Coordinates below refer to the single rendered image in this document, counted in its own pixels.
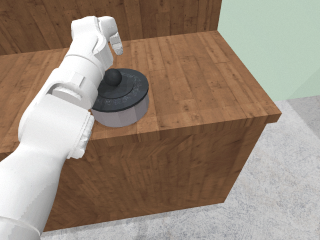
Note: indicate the robot left hand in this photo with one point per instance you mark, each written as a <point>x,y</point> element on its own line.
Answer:
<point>114,37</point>

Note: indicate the lid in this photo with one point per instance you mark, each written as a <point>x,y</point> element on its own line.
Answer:
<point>133,88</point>

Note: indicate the robot left upper arm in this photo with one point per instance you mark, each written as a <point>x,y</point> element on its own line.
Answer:
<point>29,177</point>

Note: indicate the knob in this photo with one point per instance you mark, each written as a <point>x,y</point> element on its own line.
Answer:
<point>113,77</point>

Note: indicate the left robot forearm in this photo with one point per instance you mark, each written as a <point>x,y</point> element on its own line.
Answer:
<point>83,68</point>

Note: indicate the pot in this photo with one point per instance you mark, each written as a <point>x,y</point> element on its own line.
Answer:
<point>122,118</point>

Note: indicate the table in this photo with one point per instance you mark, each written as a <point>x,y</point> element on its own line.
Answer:
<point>205,115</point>

